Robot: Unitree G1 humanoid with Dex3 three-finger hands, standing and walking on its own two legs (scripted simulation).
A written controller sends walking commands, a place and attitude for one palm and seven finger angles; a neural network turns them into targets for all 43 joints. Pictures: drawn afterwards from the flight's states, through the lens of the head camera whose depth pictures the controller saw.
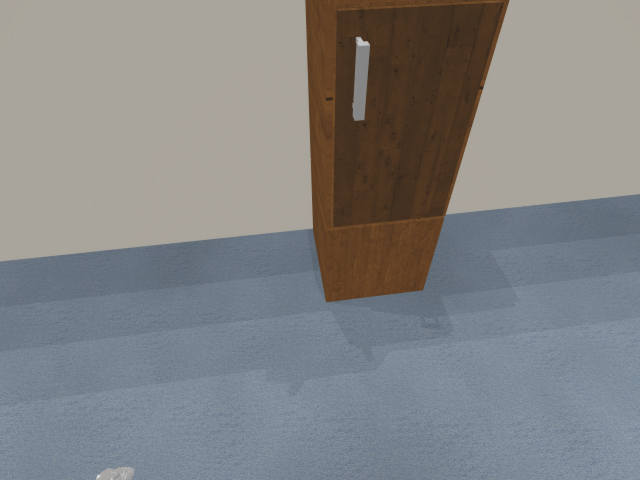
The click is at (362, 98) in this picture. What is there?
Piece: cupboard door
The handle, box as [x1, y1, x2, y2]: [352, 37, 369, 120]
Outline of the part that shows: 360,37 356,37 354,98 352,103 354,120 363,119 364,117 369,44 367,41 363,42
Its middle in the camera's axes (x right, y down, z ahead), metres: +0.08 -0.35 +0.84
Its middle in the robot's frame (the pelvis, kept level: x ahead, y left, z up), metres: +0.87 -0.04 +0.12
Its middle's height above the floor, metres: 0.89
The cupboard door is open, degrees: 0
